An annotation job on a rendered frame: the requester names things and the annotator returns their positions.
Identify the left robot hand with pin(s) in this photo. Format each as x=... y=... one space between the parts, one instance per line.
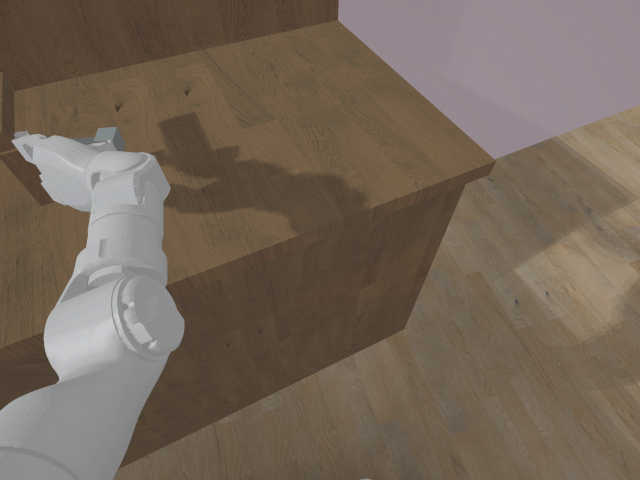
x=63 y=163

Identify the counter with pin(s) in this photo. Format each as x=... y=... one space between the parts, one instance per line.
x=311 y=187

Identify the robot left upper arm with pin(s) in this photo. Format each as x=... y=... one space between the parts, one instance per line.
x=109 y=347

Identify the tap lever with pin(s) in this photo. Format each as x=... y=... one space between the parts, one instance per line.
x=104 y=134

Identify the left robot forearm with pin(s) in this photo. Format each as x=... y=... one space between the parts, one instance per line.
x=126 y=224

